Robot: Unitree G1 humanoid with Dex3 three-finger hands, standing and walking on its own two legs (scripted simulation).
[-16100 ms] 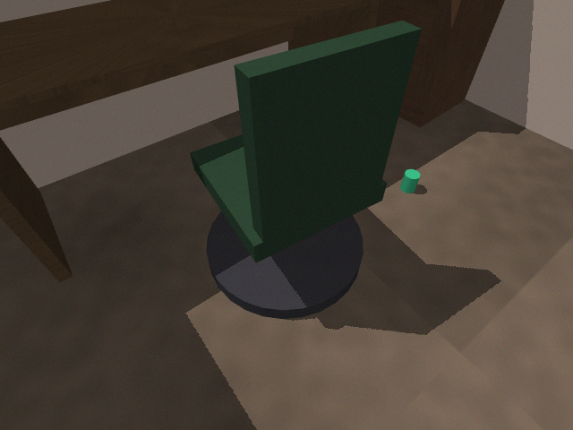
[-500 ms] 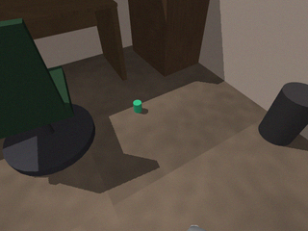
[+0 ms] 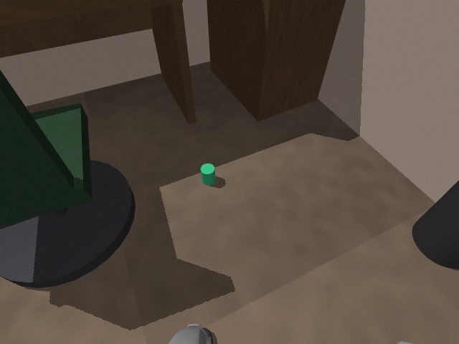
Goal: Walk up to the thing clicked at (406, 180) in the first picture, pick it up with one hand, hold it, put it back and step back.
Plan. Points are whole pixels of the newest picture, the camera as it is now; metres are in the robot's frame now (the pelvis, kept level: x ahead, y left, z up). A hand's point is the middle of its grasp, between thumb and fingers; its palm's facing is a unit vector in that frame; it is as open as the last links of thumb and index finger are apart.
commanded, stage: walk up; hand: left
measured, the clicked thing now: (208, 174) +1.02 +0.20 -0.72
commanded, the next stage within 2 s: none
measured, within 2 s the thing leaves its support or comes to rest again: neither
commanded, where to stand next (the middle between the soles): +0.64 -0.02 m, yaw -1 degrees
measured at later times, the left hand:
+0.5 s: hand (131, 259) +0.30 +0.25 -0.12, palm faces -0.11 -0.91 -0.39, open 7.4 cm
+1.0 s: hand (146, 221) +0.40 +0.25 -0.14, palm faces +0.01 -0.93 -0.38, open 7.4 cm
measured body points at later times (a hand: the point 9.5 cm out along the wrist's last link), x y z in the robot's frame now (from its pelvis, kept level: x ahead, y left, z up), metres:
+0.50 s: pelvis +0.22 -0.03 +0.00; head +0.23 -0.04 +0.45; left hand +0.31 +0.30 -0.10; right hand +0.24 -0.35 -0.12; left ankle +0.16 +0.11 -0.73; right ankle +0.33 -0.16 -0.73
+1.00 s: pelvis +0.39 -0.03 +0.00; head +0.41 -0.03 +0.45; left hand +0.40 +0.29 -0.11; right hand +0.48 -0.36 -0.11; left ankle +0.50 +0.10 -0.73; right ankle +0.33 -0.16 -0.73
